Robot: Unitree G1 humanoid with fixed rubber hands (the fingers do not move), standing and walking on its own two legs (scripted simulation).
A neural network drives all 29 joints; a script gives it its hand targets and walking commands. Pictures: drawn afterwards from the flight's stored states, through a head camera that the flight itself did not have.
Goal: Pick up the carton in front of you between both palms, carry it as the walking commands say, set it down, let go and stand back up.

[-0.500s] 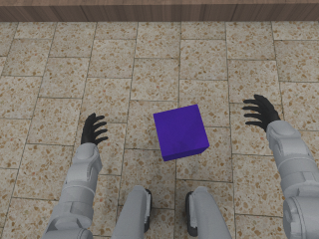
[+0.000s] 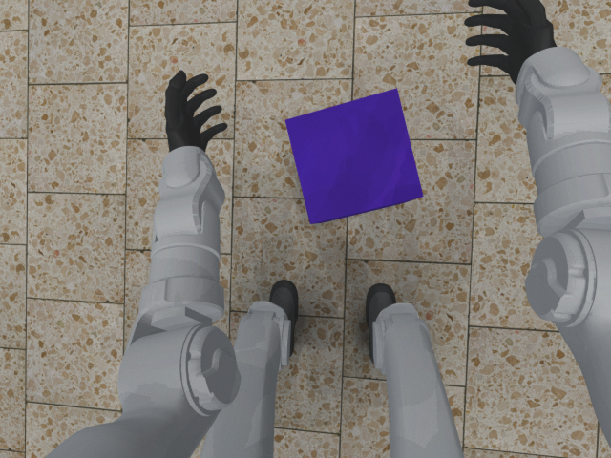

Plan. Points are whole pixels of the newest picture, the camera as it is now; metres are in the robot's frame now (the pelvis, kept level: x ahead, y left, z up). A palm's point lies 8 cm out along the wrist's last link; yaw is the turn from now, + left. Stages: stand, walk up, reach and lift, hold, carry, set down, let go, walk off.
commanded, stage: reach and lift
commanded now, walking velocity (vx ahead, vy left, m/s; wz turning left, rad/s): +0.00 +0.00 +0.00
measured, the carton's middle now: (352, 167) +0.49 -0.03 -0.51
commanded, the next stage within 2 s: none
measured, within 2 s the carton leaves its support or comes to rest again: leaves its support in 1.54 s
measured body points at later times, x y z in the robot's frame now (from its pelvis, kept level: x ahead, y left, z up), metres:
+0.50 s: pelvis -0.04 +0.03 -0.20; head +0.32 -0.02 +0.06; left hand +0.47 +0.18 -0.37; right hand +0.53 -0.20 -0.37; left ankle +0.08 +0.17 -0.60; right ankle +0.07 -0.09 -0.60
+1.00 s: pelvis -0.04 +0.02 -0.27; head +0.33 -0.03 -0.01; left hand +0.48 +0.18 -0.44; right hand +0.53 -0.18 -0.45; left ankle +0.08 +0.16 -0.60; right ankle +0.07 -0.09 -0.60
